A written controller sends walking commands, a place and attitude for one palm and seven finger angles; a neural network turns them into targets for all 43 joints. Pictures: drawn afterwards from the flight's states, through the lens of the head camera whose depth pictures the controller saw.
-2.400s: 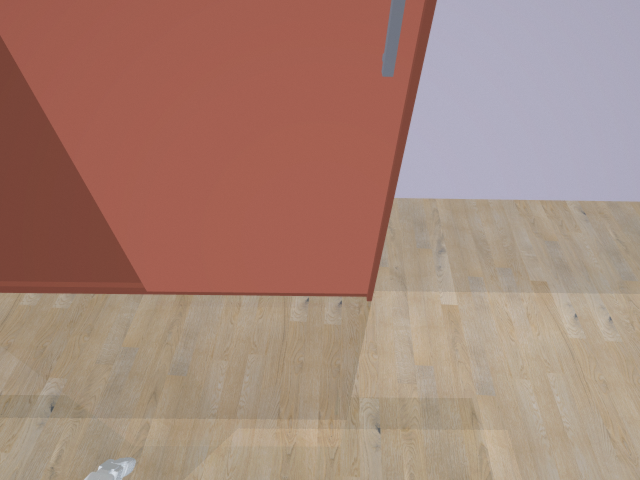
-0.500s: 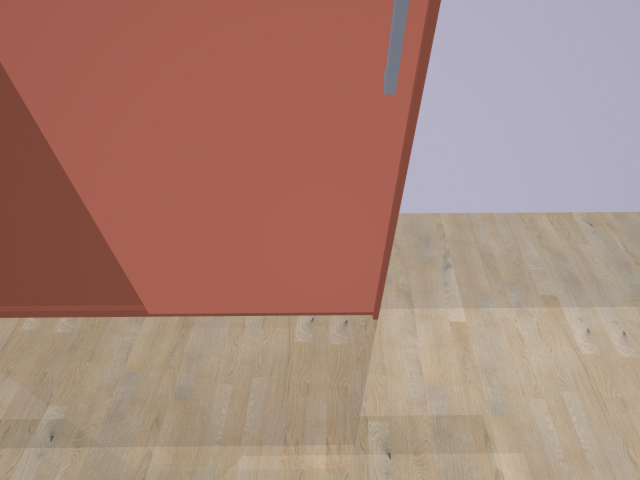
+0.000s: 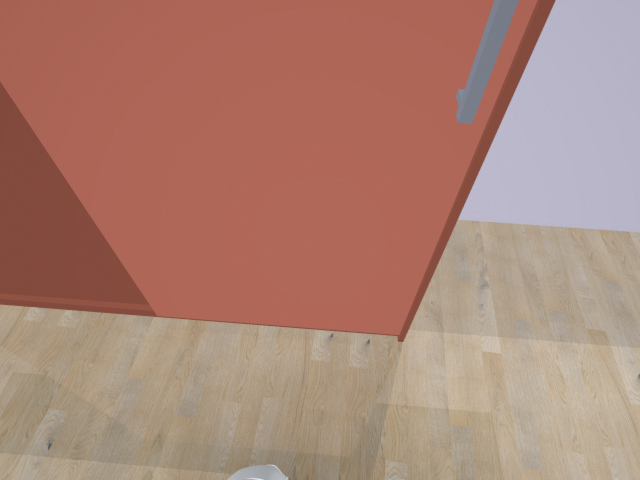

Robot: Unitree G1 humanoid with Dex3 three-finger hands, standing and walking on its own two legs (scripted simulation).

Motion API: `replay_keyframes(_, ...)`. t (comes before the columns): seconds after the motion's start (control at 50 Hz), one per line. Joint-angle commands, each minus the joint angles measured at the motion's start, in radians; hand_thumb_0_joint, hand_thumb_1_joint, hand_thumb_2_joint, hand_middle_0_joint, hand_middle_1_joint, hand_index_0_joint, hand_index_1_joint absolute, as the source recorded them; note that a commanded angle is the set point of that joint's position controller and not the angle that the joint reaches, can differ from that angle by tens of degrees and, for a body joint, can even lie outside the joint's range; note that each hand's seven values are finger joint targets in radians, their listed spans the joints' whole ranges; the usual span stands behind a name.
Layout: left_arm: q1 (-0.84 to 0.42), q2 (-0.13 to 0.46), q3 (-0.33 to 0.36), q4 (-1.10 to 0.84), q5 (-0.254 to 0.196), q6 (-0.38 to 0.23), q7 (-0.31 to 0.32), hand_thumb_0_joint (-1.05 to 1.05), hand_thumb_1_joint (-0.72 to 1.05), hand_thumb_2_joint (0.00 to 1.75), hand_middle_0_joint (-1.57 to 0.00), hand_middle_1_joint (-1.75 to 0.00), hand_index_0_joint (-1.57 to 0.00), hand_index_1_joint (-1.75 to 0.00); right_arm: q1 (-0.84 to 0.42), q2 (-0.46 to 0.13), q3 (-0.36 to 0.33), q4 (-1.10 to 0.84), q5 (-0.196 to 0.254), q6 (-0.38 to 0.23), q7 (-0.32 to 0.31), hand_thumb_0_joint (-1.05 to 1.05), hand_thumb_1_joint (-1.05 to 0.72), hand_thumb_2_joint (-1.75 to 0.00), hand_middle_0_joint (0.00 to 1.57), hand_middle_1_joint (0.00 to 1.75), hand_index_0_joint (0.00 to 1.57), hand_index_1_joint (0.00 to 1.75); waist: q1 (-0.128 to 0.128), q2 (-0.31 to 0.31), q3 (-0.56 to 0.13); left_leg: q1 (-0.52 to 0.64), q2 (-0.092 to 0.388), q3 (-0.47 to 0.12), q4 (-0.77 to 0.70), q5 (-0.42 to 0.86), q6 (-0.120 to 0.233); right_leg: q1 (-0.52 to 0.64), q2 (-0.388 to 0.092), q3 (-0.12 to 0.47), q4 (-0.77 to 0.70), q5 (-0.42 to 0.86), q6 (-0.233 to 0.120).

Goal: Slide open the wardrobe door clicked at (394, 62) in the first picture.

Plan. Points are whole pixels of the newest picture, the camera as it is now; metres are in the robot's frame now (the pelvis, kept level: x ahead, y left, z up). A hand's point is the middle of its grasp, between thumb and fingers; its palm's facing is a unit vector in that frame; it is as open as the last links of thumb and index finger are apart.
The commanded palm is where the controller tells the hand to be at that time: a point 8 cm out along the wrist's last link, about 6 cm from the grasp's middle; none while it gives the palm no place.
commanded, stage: take the last steps up to it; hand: right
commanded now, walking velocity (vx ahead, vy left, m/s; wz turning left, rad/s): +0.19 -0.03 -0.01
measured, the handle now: (490, 28) +0.61 -0.15 +0.26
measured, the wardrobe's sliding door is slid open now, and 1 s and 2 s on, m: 0.00 0.00 0.00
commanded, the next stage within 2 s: come to a stop and stand still in 0.12 s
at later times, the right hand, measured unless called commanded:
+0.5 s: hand out of the picture +0.10 -0.21 -0.17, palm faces +0.05 +0.99 -0.16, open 7.4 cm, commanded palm none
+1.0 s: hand out of the picture +0.13 -0.15 -0.16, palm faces +0.04 +0.98 -0.18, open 7.3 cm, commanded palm none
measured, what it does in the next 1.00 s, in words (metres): steps on the spot: right foot, then left foot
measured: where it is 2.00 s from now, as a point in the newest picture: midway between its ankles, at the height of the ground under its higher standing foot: outside the picture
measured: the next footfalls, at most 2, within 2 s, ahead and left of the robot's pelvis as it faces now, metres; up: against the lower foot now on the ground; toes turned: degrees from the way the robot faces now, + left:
right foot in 0.28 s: +0.19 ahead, -0.13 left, +0.00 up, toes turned -8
left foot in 0.72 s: +0.15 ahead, +0.14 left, +0.00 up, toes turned +5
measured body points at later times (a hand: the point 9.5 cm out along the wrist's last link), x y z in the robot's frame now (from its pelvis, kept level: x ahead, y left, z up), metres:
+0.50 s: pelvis +0.12 -0.04 +0.02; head +0.15 -0.06 +0.46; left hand +0.21 +0.19 -0.12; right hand +0.10 -0.26 -0.15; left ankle +0.09 +0.10 -0.68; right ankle +0.15 -0.12 -0.72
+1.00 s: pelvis +0.08 +0.02 +0.01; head +0.09 +0.01 +0.46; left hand +0.07 +0.25 -0.14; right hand +0.13 -0.21 -0.15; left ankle +0.11 +0.14 -0.72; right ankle +0.07 -0.09 -0.72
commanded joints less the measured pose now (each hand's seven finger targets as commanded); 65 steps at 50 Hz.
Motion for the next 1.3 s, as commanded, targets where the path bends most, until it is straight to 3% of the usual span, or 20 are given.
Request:
replay_keyframes(0.0, 0.106, 0.018, 0.009, -0.056, 0.013, 0.007, -0.011, 0.0, 0.9, 0.9, -0.2, -0.3, -0.2, -0.3, 0.107, -0.084, -0.003, -0.001, -0.007, -0.013, -0.014, 0.0, -0.9, -0.9, 0.2, 0.3, 0.2, 0.3, 0.01, 0.078, -0.048, -0.059, 0.276, -0.246, -0.418, -0.096, 0.095, -0.067, -0.063, 0.002, -0.123, 0.077, 0.034)
replay_keyframes(0.14, -0.075, 0.024, 0.003, -0.144, 0.005, -0.017, -0.026, 0.0, 0.9, 0.9, -0.2, -0.3, -0.2, -0.3, 0.182, -0.098, -0.007, 0.028, -0.007, -0.014, -0.004, 0.0, -0.9, -0.9, 0.2, 0.3, 0.2, 0.3, -0.041, 0.101, -0.032, 0.047, 0.268, -0.236, -0.397, -0.053, 0.106, -0.027, -0.03, -0.053, -0.516, 0.112, 0.049)
replay_keyframes(0.2, -0.067, 0.036, 0.0, -0.142, 0.004, -0.032, -0.021, 0.0, 0.9, 0.9, -0.2, -0.3, -0.2, -0.3, 0.194, -0.092, -0.007, 0.043, -0.003, -0.005, -0.003, 0.0, -0.9, -0.9, 0.2, 0.3, 0.2, 0.3, -0.027, 0.078, -0.03, 0.045, 0.234, -0.195, -0.305, -0.014, 0.07, 0.112, 0.006, -0.091, -0.69, 0.175, 0.052)
replay_keyframes(0.22, -0.042, 0.049, -0.005, -0.124, 0.003, -0.038, -0.015, 0.0, 0.9, 0.9, -0.2, -0.3, -0.2, -0.3, 0.202, -0.061, 0.002, 0.048, 0.001, 0.002, -0.006, 0.0, -0.9, -0.9, 0.2, 0.3, 0.2, 0.3, -0.019, 0.038, -0.04, 0.025, 0.186, -0.161, -0.218, 0.049, 0.034, 0.203, -0.002, -0.066, -0.78, 0.25, 0.053)
replay_keyframes(0.24, 0.001, 0.099, -0.001, -0.112, 0.004, -0.045, -0.004, 0.0, 0.9, 0.9, -0.2, -0.3, -0.2, -0.3, 0.232, -0.014, 0.014, 0.052, 0.003, 0.008, -0.01, 0.0, -0.9, -0.9, 0.2, 0.3, 0.2, 0.3, -0.015, -0.105, -0.078, -0.008, 0.112, -0.108, -0.092, 0.038, -0.021, 0.294, -0.111, 0.063, -0.837, 0.483, 0.018)
replay_keyframes(0.26, 0.001, 0.152, -0.002, -0.117, 0.004, -0.039, 0.007, 0.0, 0.9, 0.9, -0.2, -0.3, -0.2, -0.3, 0.26, 0.018, 0.025, 0.052, 0.011, 0.015, -0.016, 0.0, -0.9, -0.9, 0.2, 0.3, 0.2, 0.3, -0.036, -0.192, -0.103, -0.001, 0.064, -0.064, -0.044, -0.121, -0.077, 0.298, -0.251, 0.184, -0.863, 0.75, -0.06)
replay_keyframes(0.28, -0.045, 0.15, -0.009, -0.117, -0.001, -0.031, 0.018, 0.0, 0.9, 0.9, -0.2, -0.3, -0.2, -0.3, 0.272, 0.005, 0.032, 0.068, 0.01, 0.027, -0.025, 0.0, -0.9, -0.9, 0.2, 0.3, 0.2, 0.3, -0.046, -0.244, -0.118, 0.043, 0.057, -0.075, 0.03, -0.27, -0.101, 0.268, -0.287, 0.198, -0.902, 0.898, -0.104)
replay_keyframes(0.38, -0.11, 0.173, 0.019, -0.125, -0.007, -0.007, 0.047, 0.0, 0.9, 0.9, -0.2, -0.3, -0.2, -0.3, 0.226, -0.047, 0.014, 0.06, 0.001, 0.06, -0.03, 0.0, -0.9, -0.9, 0.2, 0.3, 0.2, 0.3, -0.027, -0.108, -0.126, -0.059, 0.072, -0.141, 0.212, -0.285, -0.108, 0.386, -0.29, 0.124, -0.851, 1.279, -0.149)
replay_keyframes(0.5, -0.196, 0.2, 0.051, -0.173, 0.004, 0.015, 0.044, 0.0, 0.9, 0.9, -0.2, -0.3, -0.2, -0.3, 0.183, -0.031, -0.019, -0.006, -0.004, 0.095, -0.021, 0.0, -0.9, -0.9, 0.2, 0.3, 0.2, 0.3, -0.039, -0.09, -0.178, -0.099, 0.054, -0.188, 0.414, -0.246, -0.112, 0.279, -0.284, 0.059, -0.858, 0.944, -0.148)
replay_keyframes(0.64, -0.246, 0.192, 0.054, -0.193, 0.006, 0.036, 0.011, 0.0, 0.9, 0.9, -0.2, -0.3, -0.2, -0.3, 0.249, -0.029, -0.009, -0.006, -0.008, 0.081, -0.017, 0.0, -0.9, -0.9, 0.2, 0.3, 0.2, 0.3, -0.081, -0.103, -0.128, 0.192, 0.044, -0.091, -0.03, -0.042, -0.103, 0.012, -0.188, 0.047, -0.842, 0.249, -0.06)
replay_keyframes(0.66, -0.224, 0.159, 0.049, -0.193, 0.0, 0.039, 0.005, 0.0, 0.9, 0.9, -0.2, -0.3, -0.2, -0.3, 0.251, -0.06, -0.01, -0.006, -0.014, 0.072, -0.02, 0.0, -0.9, -0.9, 0.2, 0.3, 0.2, 0.3, -0.078, -0.007, -0.107, 0.214, 0.074, -0.128, -0.146, 0.006, -0.1, -0.033, -0.12, 0.009, -0.766, 0.122, -0.017)
replay_keyframes(0.68, -0.185, 0.086, 0.035, -0.203, -0.009, 0.046, -0.001, 0.0, 0.9, 0.9, -0.2, -0.3, -0.2, -0.3, 0.201, -0.135, -0.01, -0.026, -0.02, 0.054, -0.024, 0.0, -0.9, -0.9, 0.2, 0.3, 0.2, 0.3, -0.048, 0.207, -0.071, 0.141, 0.246, -0.365, -0.298, -0.015, -0.035, -0.08, -0.009, -0.057, -0.613, -0.032, 0.049)
replay_keyframes(0.7, -0.213, 0.069, 0.028, -0.223, -0.007, 0.056, -0.006, 0.0, 0.9, 0.9, -0.2, -0.3, -0.2, -0.3, 0.154, -0.186, -0.011, -0.05, -0.016, 0.058, -0.023, 0.0, -0.9, -0.9, 0.2, 0.3, 0.2, 0.3, -0.055, 0.273, -0.049, -0.003, 0.357, -0.439, -0.378, -0.091, 0.049, -0.039, 0.028, -0.037, -0.5, -0.128, 0.056)
replay_keyframes(0.74, -0.215, 0.093, 0.036, -0.213, -0.001, 0.072, -0.008, 0.0, 0.9, 0.9, -0.2, -0.3, -0.2, -0.3, 0.064, -0.176, -0.016, -0.067, -0.016, 0.062, -0.024, 0.0, -0.9, -0.9, 0.2, 0.3, 0.2, 0.3, -0.046, 0.307, -0.008, -0.147, 0.308, -0.435, -0.419, -0.3, 0.078, -0.004, 0.029, 0.023, -0.342, -0.093, 0.037)
replay_keyframes(0.78, -0.137, 0.096, 0.031, -0.173, -0.001, 0.057, -0.009, 0.0, 0.9, 0.9, -0.2, -0.3, -0.2, -0.3, 0.013, -0.141, -0.008, -0.07, -0.015, 0.06, -0.025, 0.0, -0.9, -0.9, 0.2, 0.3, 0.2, 0.3, -0.01, 0.211, -0.019, -0.094, 0.255, -0.33, -0.368, -0.177, 0.07, 0.003, 0.024, 0.013, -0.33, -0.03, 0.039)
replay_keyframes(0.86, -0.093, 0.062, 0.008, -0.144, -0.002, 0.036, 0.003, 0.0, 0.9, 0.9, -0.2, -0.3, -0.2, -0.3, 0.089, -0.126, -0.003, -0.031, -0.003, 0.055, -0.024, 0.0, -0.9, -0.9, 0.2, 0.3, 0.2, 0.3, -0.033, 0.153, -0.063, 0.033, 0.223, -0.291, -0.281, -0.04, 0.056, 0.09, 0.027, -0.012, -0.648, 0.033, 0.051)
replay_keyframes(0.94, -0.087, 0.12, -0.011, -0.119, 0.003, 0.002, 0.017, 0.0, 0.9, 0.9, -0.2, -0.3, -0.2, -0.3, 0.12, -0.052, 0.016, -0.003, 0.014, 0.05, -0.015, 0.0, -0.9, -0.9, 0.2, 0.3, 0.2, 0.3, -0.069, -0.035, -0.057, 0.112, 0.082, -0.195, -0.21, -0.001, -0.067, 0.077, -0.099, 0.173, -0.935, 0.22, -0.005)
replay_keyframes(0.98, -0.105, 0.116, -0.012, -0.097, -0.001, -0.008, 0.017, 0.0, 0.9, 0.9, -0.2, -0.3, -0.2, -0.3, 0.112, -0.059, 0.017, 0.025, 0.009, 0.055, -0.019, 0.0, -0.9, -0.9, 0.2, 0.3, 0.2, 0.3, -0.079, -0.156, -0.066, 0.214, 0.078, -0.15, -0.17, 0.048, -0.083, 0.031, -0.096, 0.164, -0.989, 0.224, -0.005)
replay_keyframes(1.12, -0.045, 0.079, -0.015, -0.06, -0.003, 0.007, 0.014, 0.0, 0.9, 0.9, -0.2, -0.3, -0.2, -0.3, 0.147, -0.053, 0.03, 0.086, 0.007, 0.045, -0.017, 0.0, -0.9, -0.9, 0.2, 0.3, 0.2, 0.3, -0.054, 0.036, -0.006, 0.16, 0.11, -0.206, -0.287, -0.051, -0.07, 0.062, -0.026, 0.083, -0.971, 0.07, 0.025)
replay_keyframes(1.28, -0.009, 0.063, -0.02, -0.042, -0.005, 0.005, 0.016, 0.0, 0.9, 0.9, -0.2, -0.3, -0.2, -0.3, 0.191, -0.038, 0.034, 0.111, 0.006, 0.035, -0.021, 0.0, -0.9, -0.9, 0.2, 0.3, 0.2, 0.3, -0.039, 0.042, -0.018, 0.105, 0.117, -0.223, -0.317, -0.079, -0.063, 0.136, -0.016, 0.05, -0.937, 0.135, 0.026)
